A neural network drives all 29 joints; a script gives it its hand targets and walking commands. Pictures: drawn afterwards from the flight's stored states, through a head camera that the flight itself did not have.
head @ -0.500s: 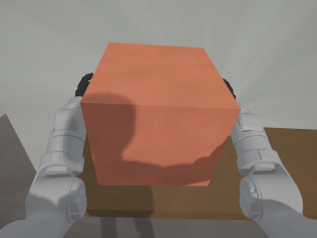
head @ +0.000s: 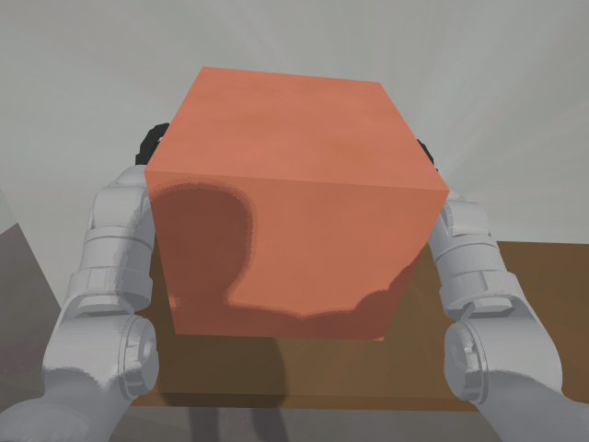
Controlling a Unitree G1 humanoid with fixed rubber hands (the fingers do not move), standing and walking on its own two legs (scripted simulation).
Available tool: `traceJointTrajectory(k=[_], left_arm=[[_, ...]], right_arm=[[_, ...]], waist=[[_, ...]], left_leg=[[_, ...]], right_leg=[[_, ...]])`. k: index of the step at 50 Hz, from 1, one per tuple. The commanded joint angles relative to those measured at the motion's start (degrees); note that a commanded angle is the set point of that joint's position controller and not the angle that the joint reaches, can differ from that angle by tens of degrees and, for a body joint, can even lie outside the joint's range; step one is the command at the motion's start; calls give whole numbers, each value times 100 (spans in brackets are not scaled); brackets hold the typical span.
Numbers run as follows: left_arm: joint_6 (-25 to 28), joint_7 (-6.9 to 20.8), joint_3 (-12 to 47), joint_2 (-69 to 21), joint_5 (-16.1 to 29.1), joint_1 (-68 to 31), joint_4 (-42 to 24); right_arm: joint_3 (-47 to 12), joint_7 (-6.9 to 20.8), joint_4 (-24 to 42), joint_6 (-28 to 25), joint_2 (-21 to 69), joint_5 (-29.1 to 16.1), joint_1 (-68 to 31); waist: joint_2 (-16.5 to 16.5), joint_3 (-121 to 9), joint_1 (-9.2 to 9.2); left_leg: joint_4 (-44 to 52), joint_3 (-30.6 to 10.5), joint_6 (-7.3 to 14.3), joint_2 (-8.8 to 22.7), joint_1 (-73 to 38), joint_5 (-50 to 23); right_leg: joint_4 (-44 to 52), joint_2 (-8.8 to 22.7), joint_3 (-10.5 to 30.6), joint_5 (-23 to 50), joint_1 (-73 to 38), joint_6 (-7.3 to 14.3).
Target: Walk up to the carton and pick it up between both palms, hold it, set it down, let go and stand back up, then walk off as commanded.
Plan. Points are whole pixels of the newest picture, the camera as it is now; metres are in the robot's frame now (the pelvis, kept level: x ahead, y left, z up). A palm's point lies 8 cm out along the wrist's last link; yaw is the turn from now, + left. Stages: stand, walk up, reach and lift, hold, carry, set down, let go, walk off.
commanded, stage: hold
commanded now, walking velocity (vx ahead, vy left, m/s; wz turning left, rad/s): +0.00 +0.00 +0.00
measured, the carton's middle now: (287, 195) +0.39 +0.03 +0.20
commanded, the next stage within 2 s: none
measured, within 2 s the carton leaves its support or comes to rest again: neither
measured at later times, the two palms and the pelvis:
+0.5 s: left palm (151, 172) +0.35 +0.21 +0.25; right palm (433, 188) +0.37 -0.16 +0.24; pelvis -0.01 +0.00 +0.00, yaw +0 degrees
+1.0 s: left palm (150, 169) +0.35 +0.21 +0.26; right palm (435, 184) +0.37 -0.16 +0.25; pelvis -0.01 +0.00 +0.00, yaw +0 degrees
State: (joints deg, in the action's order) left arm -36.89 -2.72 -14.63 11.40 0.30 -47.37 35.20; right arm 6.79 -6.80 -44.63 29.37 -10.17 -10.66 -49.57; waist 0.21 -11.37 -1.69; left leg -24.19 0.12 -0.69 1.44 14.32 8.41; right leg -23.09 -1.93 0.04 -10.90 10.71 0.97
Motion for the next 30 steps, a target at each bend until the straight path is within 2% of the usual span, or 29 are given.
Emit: traceJointTrajectory(k=[1, 2, 3, 4, 6, 7, 9, 11, 12, 13, 14, 16, 17, 19, 20, 21, 23, 25, 26, 27, 29, 30], left_arm=[[260, 1063, 2129, -3828, 768, -5281, -1813], [247, 1063, 2223, -3878, 848, -5236, -2016], [246, 1055, 2270, -3857, 862, -5334, -2087], [239, 1031, 2421, -3948, 956, -5450, -2257], [228, 999, 2424, -3955, 949, -5518, -2485], [184, 994, 2417, -3957, 968, -5441, -2420], [115, 980, 2344, -3921, 905, -5358, -2392], [63, 1006, 2428, -3927, 921, -5398, -2410], [72, 998, 2385, -3930, 930, -5447, -2465], [40, 990, 2445, -3962, 951, -5476, -2381], [14, 987, 2458, -4046, 980, -5472, -2340], [-35, 979, 2436, -4018, 900, -5505, -2377], [-56, 987, 2456, -4098, 903, -5504, -2368], [-75, 967, 2498, -4160, 975, -5485, -2360], [-65, 950, 2516, -4141, 1013, -5586, -2530], [-61, 933, 2612, -4182, 1047, -5690, -2643], [-125, 945, 2424, -4093, 966, -5548, -2298], [-97, 931, 2498, -4135, 1036, -5668, -2549], [-115, 927, 2447, -4099, 1018, -5624, -2421], [-112, 915, 2411, -4077, 984, -5706, -2346], [-156, 927, 2380, -4100, 949, -5521, -2382], [-200, 950, 2277, -4042, 870, -5461, -2225]], right_arm=[[-1728, 495, 2111, -352, 4001, -1162, -5680], [-1792, 472, 2158, -313, 4007, -1219, -5593], [-1854, 448, 2455, -340, 4039, -1234, -5879], [-1862, 452, 2456, -309, 4045, -1291, -5775], [-1999, 447, 2518, -257, 4123, -1407, -5733], [-1991, 434, 2476, -198, 4070, -1429, -5624], [-2040, 434, 2575, -150, 4041, -1452, -5676], [-1883, 426, 2429, -103, 3923, -1373, -5600], [-1997, 445, 2570, -115, 4006, -1454, -5749], [-1909, 451, 2549, -93, 3941, -1412, -5779], [-1918, 457, 2589, -71, 3934, -1415, -5789], [-1834, 483, 2338, -31, 3880, -1440, -5692], [-1764, 497, 2290, -18, 3835, -1396, -5722], [-1821, 507, 2589, -30, 3843, -1424, -5837], [-1844, 530, 2474, -9, 3874, -1466, -5789], [-1858, 541, 2532, -19, 3828, -1511, -5844], [-1783, 550, 2405, 43, 3857, -1426, -5878], [-1839, 552, 2607, 12, 3901, -1472, -5941], [-1836, 559, 2535, 34, 3831, -1440, -5926], [-1804, 579, 2426, 48, 3843, -1448, -5961], [-1782, 595, 2362, 53, 3786, -1443, -5826], [-1734, 592, 2215, 89, 3762, -1427, -5742]], waist=[[-187, -2053, 727], [-136, -2130, 812], [-130, -2293, 790], [-209, -2304, 837], [-267, -2410, 787], [-227, -2361, 861], [-263, -2301, 785], [-307, -2114, 917], [-264, -2242, 758], [-340, -2080, 847], [-280, -2058, 901], [-420, -1916, 856], [-392, -1889, 906], [-383, -2137, 893], [-414, -2220, 848], [-492, -2302, 905], [-328, -1985, 785], [-335, -2258, 834], [-247, -2186, 851], [-315, -2057, 788], [-260, -2038, 827], [-278, -1841, 808]], left_leg=[[638, -220, 92, -446, -729, -393], [611, -233, 61, -449, -797, -590], [577, -231, 80, -456, -801, -637], [554, -267, 38, -438, -809, -656], [505, -270, 19, -458, -887, -856], [512, -286, 14, -447, -929, -810], [531, -266, 38, -477, -890, -761], [570, -283, -4, -440, -897, -620], [561, -282, 51, -451, -907, -684], [572, -297, 31, -442, -864, -518], [580, -290, 24, -425, -882, -526], [594, -289, -14, -405, -877, -479], [667, -284, -22, -373, -863, -352], [592, -295, 1, -390, -854, -440], [619, -306, -17, -352, -939, -529], [591, -313, -46, -349, -931, -584], [646, -285, 37, -352, -848, -361], [623, -293, 30, -366, -917, -460], [642, -295, 53, -354, -889, -313], [684, -322, 49, -330, -836, -236], [684, -298, 44, -319, -913, -393], [694, -299, 50, -343, -811, -231]], right_leg=[[786, 127, 273, 1224, -1090, -235], [743, 97, 273, 1565, -1226, -247], [741, 116, 254, 1609, -1250, -277], [703, 68, 261, 1569, -1159, -243], [681, 63, 295, 1798, -1196, -215], [696, 46, 277, 1769, -1143, -249], [715, 66, 307, 1757, -1135, -233], [754, 64, 271, 1559, -966, -229], [747, 78, 321, 1597, -1026, -234], [793, 72, 306, 1351, -858, -214], [780, 34, 274, 1359, -856, -211], [802, 19, 269, 1176, -718, -162], [828, 16, 245, 1030, -676, -153], [792, 14, 288, 1199, -829, -132], [778, -6, 270, 1184, -779, -134], [771, -11, 272, 1222, -803, -118], [854, 12, 264, 951, -619, -144], [833, 18, 291, 1088, -708, -139], [849, 12, 297, 1003, -658, -141], [863, 20, 308, 796, -555, -143], [845, -7, 249, 942, -597, -128], [893, 26, 280, 804, -597, -132]])
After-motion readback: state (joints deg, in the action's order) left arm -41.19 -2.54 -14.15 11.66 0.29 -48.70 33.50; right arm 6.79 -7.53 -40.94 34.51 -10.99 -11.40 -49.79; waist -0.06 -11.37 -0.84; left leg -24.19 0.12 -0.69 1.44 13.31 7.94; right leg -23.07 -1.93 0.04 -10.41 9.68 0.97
